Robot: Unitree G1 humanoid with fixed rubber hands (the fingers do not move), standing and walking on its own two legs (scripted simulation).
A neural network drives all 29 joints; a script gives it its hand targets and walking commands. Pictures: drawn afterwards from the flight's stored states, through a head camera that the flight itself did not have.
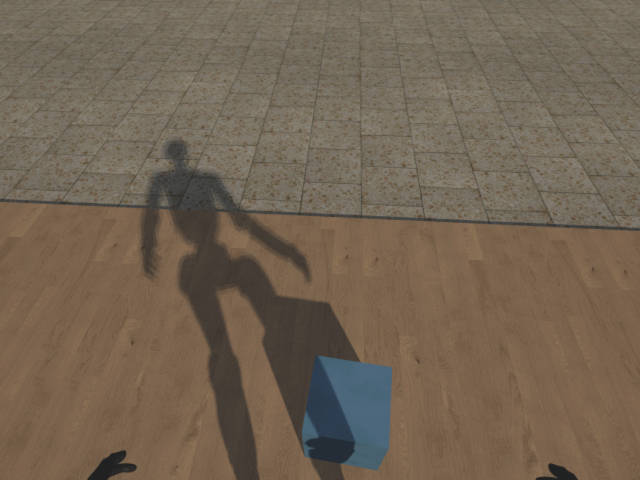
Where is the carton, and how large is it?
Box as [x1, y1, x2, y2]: [302, 355, 391, 469]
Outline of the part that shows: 316,355 302,428 302,438 305,456 377,469 388,448 391,367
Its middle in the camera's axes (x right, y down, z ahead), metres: +0.08 +0.49 +1.07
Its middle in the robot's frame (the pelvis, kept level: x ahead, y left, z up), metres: +0.39 -0.05 -0.66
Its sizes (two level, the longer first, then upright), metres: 0.210 0.200 0.250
